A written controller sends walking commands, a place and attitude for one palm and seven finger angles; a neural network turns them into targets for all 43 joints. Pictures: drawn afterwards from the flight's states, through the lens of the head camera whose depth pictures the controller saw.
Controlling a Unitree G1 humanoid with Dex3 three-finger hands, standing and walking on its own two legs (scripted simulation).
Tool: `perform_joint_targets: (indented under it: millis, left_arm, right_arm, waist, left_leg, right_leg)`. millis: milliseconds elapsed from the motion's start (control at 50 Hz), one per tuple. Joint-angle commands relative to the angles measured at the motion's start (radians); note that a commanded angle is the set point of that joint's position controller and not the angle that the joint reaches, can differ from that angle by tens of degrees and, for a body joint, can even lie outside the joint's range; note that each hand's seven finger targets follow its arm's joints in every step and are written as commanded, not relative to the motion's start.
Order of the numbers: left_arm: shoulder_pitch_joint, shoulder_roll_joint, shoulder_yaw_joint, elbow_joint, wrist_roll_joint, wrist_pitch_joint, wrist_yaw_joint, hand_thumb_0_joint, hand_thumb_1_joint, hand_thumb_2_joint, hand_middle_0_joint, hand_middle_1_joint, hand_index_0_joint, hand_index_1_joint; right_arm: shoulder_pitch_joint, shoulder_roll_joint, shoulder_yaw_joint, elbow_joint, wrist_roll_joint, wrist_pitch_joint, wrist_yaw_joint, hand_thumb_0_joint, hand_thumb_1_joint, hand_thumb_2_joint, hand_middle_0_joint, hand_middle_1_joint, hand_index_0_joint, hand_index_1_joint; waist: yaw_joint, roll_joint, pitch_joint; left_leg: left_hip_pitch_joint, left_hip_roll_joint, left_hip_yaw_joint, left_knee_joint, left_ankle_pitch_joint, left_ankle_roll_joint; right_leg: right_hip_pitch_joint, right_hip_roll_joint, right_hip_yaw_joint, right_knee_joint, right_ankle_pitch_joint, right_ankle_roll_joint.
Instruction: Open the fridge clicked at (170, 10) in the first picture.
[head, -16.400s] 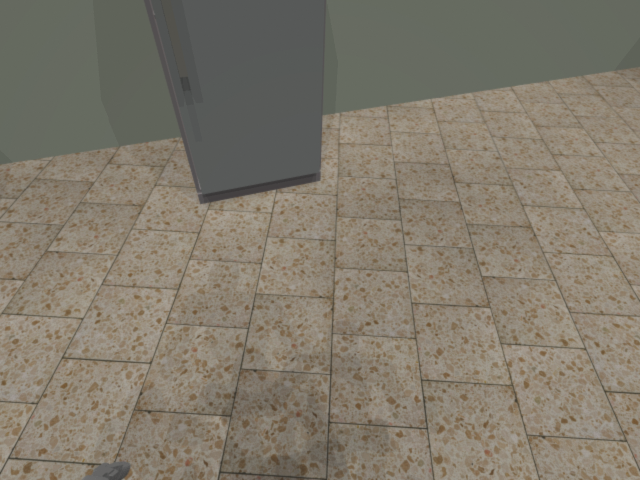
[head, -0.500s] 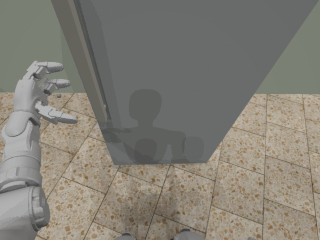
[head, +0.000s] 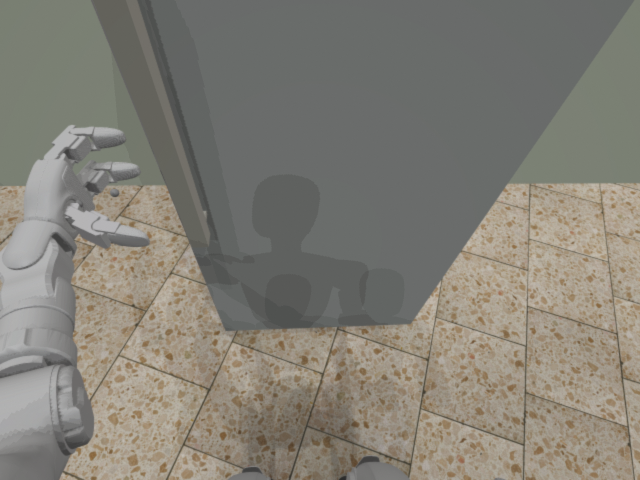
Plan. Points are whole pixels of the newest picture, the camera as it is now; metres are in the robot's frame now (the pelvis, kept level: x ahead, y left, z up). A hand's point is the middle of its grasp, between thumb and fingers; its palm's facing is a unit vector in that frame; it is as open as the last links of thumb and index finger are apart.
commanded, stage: feel for the door with the fingertips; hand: left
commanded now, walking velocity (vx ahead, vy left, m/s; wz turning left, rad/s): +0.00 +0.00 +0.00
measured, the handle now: (168, 126) +0.51 +0.18 +0.14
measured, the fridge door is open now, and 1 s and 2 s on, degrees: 0 0 0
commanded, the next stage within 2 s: slide the fingers in behind the handle in 0.80 s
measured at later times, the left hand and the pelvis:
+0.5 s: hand (156, 187) +0.45 +0.20 +0.09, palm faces +0.06 -1.00 -0.01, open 14.0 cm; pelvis +0.00 +0.00 +0.00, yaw +0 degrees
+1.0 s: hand (152, 180) +0.46 +0.21 +0.09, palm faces +0.06 -1.00 -0.02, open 13.7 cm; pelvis +0.00 -0.01 +0.00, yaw +1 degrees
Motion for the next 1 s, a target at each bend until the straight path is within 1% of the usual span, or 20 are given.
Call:
perform_joint_targets:
  millis: [0,20,40,100,120,200,280,320,380,480,560,620,660,700,760,780,800,860,940,980]
  left_arm:
    - [-0.347,0.225,0.029,-0.262,-0.027,-0.069,0.003,0.0,-0.5,0.3,-0.3,-1.2,-0.3,-1.2]
    - [-0.365,0.176,-0.008,-0.313,-0.035,-0.081,0.005,0.0,-0.5,0.3,-0.3,-1.2,-0.3,-1.2]
    - [-0.36,0.173,-0.005,-0.34,-0.039,-0.091,0.012,0.0,-0.5,0.3,-0.3,-1.2,-0.3,-1.2]
    - [-0.351,0.165,0.004,-0.316,-0.046,-0.095,0.035,0.0,-0.5,0.3,-0.3,-1.2,-0.3,-1.2]
    - [-0.378,0.146,-0.013,-0.313,-0.044,-0.09,0.045,0.0,-0.5,0.3,-0.3,-1.2,-0.3,-1.2]
    - [-0.374,0.149,-0.018,-0.322,-0.004,-0.07,0.092,0.0,-0.5,0.3,-0.3,-1.2,-0.3,-1.2]
    - [-0.364,0.121,-0.031,-0.384,0.002,-0.085,0.141,0.0,-0.5,0.3,-0.3,-1.2,-0.3,-1.2]
    - [-0.378,0.084,-0.05,-0.358,0.0,-0.087,0.157,0.0,-0.5,0.3,-0.3,-1.2,-0.3,-1.2]
    - [-0.389,0.168,0.013,-0.274,0.018,-0.083,0.171,0.0,-0.5,0.3,-0.3,-1.2,-0.3,-1.2]
    - [-0.407,0.155,-0.006,-0.285,0.035,-0.095,0.157,0.0,-0.5,0.3,-0.3,-1.2,-0.3,-1.2]
    - [-0.46,0.12,-0.04,-0.226,0.021,-0.098,0.127,0.0,-0.5,0.3,-0.3,-1.2,-0.3,-1.2]
    - [-0.482,0.128,-0.03,-0.187,0.009,-0.098,0.114,0.0,-0.5,0.3,-0.3,-1.2,-0.3,-1.2]
    - [-0.488,0.157,-0.012,-0.186,0.015,-0.1,0.113,0.0,-0.5,0.3,-0.3,-1.2,-0.3,-1.2]
    - [-0.518,0.157,-0.025,-0.187,0.027,-0.107,0.115,0.0,-0.5,0.3,-0.3,-1.2,-0.3,-1.2]
    - [-0.544,0.13,-0.05,-0.178,0.031,-0.113,0.119,0.0,-0.5,0.3,-0.3,-1.2,-0.3,-1.2]
    - [-0.545,0.17,-0.018,-0.191,0.033,-0.12,0.122,0.0,-0.5,0.3,-0.3,-1.2,-0.3,-1.2]
    - [-0.55,0.149,-0.039,-0.173,0.036,-0.116,0.119,0.0,-0.5,0.3,-0.3,-1.2,-0.3,-1.2]
    - [-0.598,0.177,-0.03,-0.164,0.039,-0.115,0.117,0.0,-0.5,0.3,-0.3,-1.2,-0.3,-1.2]
    - [-0.58,0.168,-0.035,-0.137,0.033,-0.112,0.108,0.0,-0.5,0.3,-0.3,-1.2,-0.3,-1.2]
    - [-0.55,0.2,-0.005,-0.136,0.03,-0.114,0.105,0.0,-0.5,0.3,-0.3,-1.2,-0.3,-1.2]
  right_arm:
    - [0.077,-0.169,-0.077,-0.104,0.001,-0.028,-0.003,0.0,-0.9,-0.9,0.2,0.3,0.2,0.3]
    - [0.072,-0.164,-0.079,-0.107,0.0,-0.031,0.0,0.0,-0.9,-0.9,0.2,0.3,0.2,0.3]
    - [0.077,-0.165,-0.082,-0.102,-0.002,-0.033,0.002,0.0,-0.9,-0.9,0.2,0.3,0.2,0.3]
    - [0.085,-0.166,-0.084,-0.085,-0.001,-0.031,0.003,0.0,-0.9,-0.9,0.2,0.3,0.2,0.3]
    - [0.079,-0.163,-0.084,-0.079,0.0,-0.031,0.003,0.0,-0.9,-0.9,0.2,0.3,0.2,0.3]
    - [0.081,-0.158,-0.083,-0.077,-0.002,-0.028,0.008,0.0,-0.9,-0.9,0.2,0.3,0.2,0.3]
    - [0.077,-0.152,-0.085,-0.085,-0.006,-0.031,0.015,0.0,-0.9,-0.9,0.2,0.3,0.2,0.3]
    - [0.071,-0.147,-0.083,-0.076,-0.005,-0.032,0.018,0.0,-0.9,-0.9,0.2,0.3,0.2,0.3]
    - [0.075,-0.158,-0.076,-0.07,-0.008,-0.028,0.011,0.0,-0.9,-0.9,0.2,0.3,0.2,0.3]
    - [0.075,-0.149,-0.074,-0.083,-0.01,-0.028,0.013,0.0,-0.9,-0.9,0.2,0.3,0.2,0.3]
    - [0.081,-0.151,-0.075,-0.067,-0.006,-0.026,0.01,0.0,-0.9,-0.9,0.2,0.3,0.2,0.3]
    - [0.088,-0.157,-0.074,-0.06,-0.005,-0.027,0.006,0.0,-0.9,-0.9,0.2,0.3,0.2,0.3]
    - [0.091,-0.158,-0.076,-0.056,-0.006,-0.025,0.005,0.0,-0.9,-0.9,0.2,0.3,0.2,0.3]
    - [0.1,-0.156,-0.074,-0.051,-0.008,-0.023,0.006,0.0,-0.9,-0.9,0.2,0.3,0.2,0.3]
    - [0.104,-0.155,-0.077,-0.045,-0.01,-0.022,0.01,0.0,-0.9,-0.9,0.2,0.3,0.2,0.3]
    - [0.112,-0.16,-0.081,-0.045,-0.011,-0.021,0.008,0.0,-0.9,-0.9,0.2,0.3,0.2,0.3]
    - [0.111,-0.157,-0.077,-0.045,-0.01,-0.019,0.01,0.0,-0.9,-0.9,0.2,0.3,0.2,0.3]
    - [0.111,-0.161,-0.076,-0.034,-0.009,-0.017,0.006,0.0,-0.9,-0.9,0.2,0.3,0.2,0.3]
    - [0.109,-0.161,-0.071,-0.038,-0.009,-0.016,0.007,0.0,-0.9,-0.9,0.2,0.3,0.2,0.3]
    - [0.111,-0.165,-0.072,-0.047,-0.011,-0.016,0.006,0.0,-0.9,-0.9,0.2,0.3,0.2,0.3]
  waist:
    - [0.018,0.087,-0.366]
    - [0.01,0.128,-0.401]
    - [0.015,0.132,-0.427]
    - [0.003,0.063,-0.407]
    - [-0.006,0.072,-0.378]
    - [0.004,0.133,-0.368]
    - [0.014,0.113,-0.406]
    - [0.001,0.086,-0.385]
    - [0.007,0.007,-0.33]
    - [0.015,0.105,-0.399]
    - [-0.019,0.032,-0.361]
    - [-0.021,0.027,-0.354]
    - [-0.013,0.055,-0.378]
    - [-0.024,0.089,-0.386]
    - [-0.036,0.074,-0.376]
    - [-0.029,0.061,-0.399]
    - [-0.037,0.069,-0.404]
    - [-0.046,0.084,-0.392]
    - [-0.042,0.087,-0.372]
    - [-0.027,0.073,-0.385]
  left_leg:
    - [0.166,0.004,-0.07,-0.118,0.368,-0.016]
    - [0.218,0.006,-0.074,-0.112,0.408,-0.024]
    - [0.252,0.01,-0.083,-0.106,0.43,-0.03]
    - [0.223,0.012,-0.084,-0.102,0.417,-0.026]
    - [0.217,0.011,-0.086,-0.108,0.399,-0.029]
    - [0.24,0.01,-0.09,-0.112,0.429,-0.036]
    - [0.272,0.012,-0.099,-0.106,0.481,-0.043]
    - [0.254,0.01,-0.09,-0.108,0.447,-0.041]
    - [0.14,0.0,-0.078,-0.117,0.333,-0.023]
    - [0.18,-0.005,-0.064,-0.104,0.39,-0.024]
    - [0.146,-0.001,-0.062,-0.102,0.336,-0.018]
    - [0.13,-0.005,-0.063,-0.105,0.308,-0.014]
    - [0.123,-0.008,-0.057,-0.1,0.306,-0.013]
    - [0.148,-0.006,-0.064,-0.093,0.327,-0.012]
    - [0.147,-0.006,-0.067,-0.091,0.32,-0.012]
    - [0.148,-0.006,-0.07,-0.082,0.338,-0.009]
    - [0.149,-0.008,-0.065,-0.085,0.327,-0.009]
    - [0.128,-0.009,-0.067,-0.085,0.285,-0.008]
    - [0.118,-0.009,-0.066,-0.088,0.263,-0.008]
    - [0.102,-0.012,-0.065,-0.09,0.266,-0.005]
  right_leg:
    - [0.227,0.017,0.058,-0.053,0.285,-0.013]
    - [0.21,0.018,0.056,-0.05,0.294,-0.012]
    - [0.197,0.019,0.052,-0.048,0.287,-0.014]
    - [0.204,0.023,0.052,-0.05,0.291,-0.009]
    - [0.187,0.02,0.047,-0.051,0.278,-0.008]
    - [0.165,0.017,0.045,-0.048,0.269,-0.011]
    - [0.183,0.019,0.043,-0.043,0.29,-0.012]
    - [0.188,0.019,0.044,-0.047,0.293,-0.007]
    - [0.238,0.015,0.056,-0.05,0.272,-0.008]
    - [0.251,0.011,0.068,-0.037,0.322,-0.013]
    - [0.236,0.013,0.068,-0.05,0.304,-0.005]
    - [0.235,0.013,0.07,-0.053,0.287,-0.005]
    - [0.247,0.008,0.079,-0.053,0.291,-0.004]
    - [0.215,0.011,0.075,-0.045,0.292,-0.005]
    - [0.199,0.012,0.074,-0.048,0.28,-0.002]
    - [0.213,0.013,0.074,-0.041,0.294,-0.005]
    - [0.215,0.014,0.078,-0.047,0.292,-0.001]
    - [0.207,0.011,0.084,-0.053,0.262,-0.001]
    - [0.195,0.013,0.081,-0.057,0.24,-0.003]
    - [0.225,0.014,0.082,-0.055,0.249,-0.006]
